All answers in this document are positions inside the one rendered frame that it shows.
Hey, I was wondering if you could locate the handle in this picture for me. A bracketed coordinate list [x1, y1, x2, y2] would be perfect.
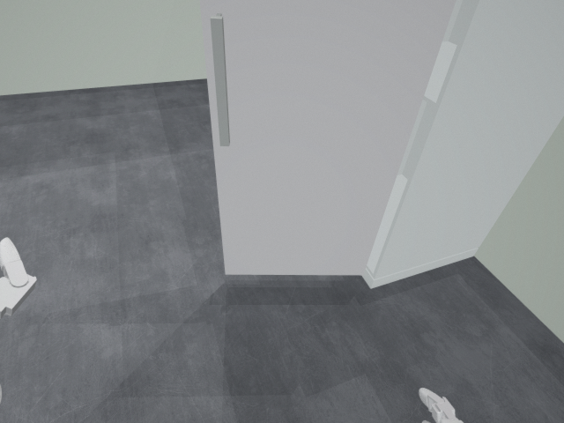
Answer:
[211, 13, 230, 146]

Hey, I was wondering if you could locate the robot left hand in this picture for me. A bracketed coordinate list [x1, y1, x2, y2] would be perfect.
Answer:
[0, 237, 37, 320]

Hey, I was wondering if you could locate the robot right hand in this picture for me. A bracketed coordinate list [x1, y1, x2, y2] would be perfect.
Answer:
[419, 388, 463, 423]

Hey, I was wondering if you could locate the fridge door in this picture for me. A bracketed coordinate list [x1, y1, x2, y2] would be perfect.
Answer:
[200, 0, 456, 275]

